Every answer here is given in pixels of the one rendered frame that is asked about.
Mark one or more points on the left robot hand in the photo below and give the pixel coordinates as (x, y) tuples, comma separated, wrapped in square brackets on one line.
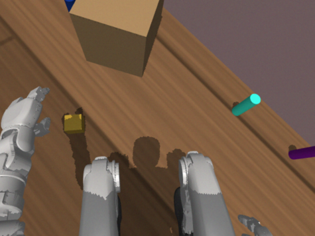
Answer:
[(26, 112)]

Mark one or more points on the right robot hand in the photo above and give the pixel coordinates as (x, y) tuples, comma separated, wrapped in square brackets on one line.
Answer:
[(254, 226)]

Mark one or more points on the left robot arm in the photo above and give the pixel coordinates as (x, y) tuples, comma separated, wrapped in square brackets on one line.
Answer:
[(16, 149)]

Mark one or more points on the right robot foot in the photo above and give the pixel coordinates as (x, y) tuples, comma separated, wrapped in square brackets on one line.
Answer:
[(179, 212)]

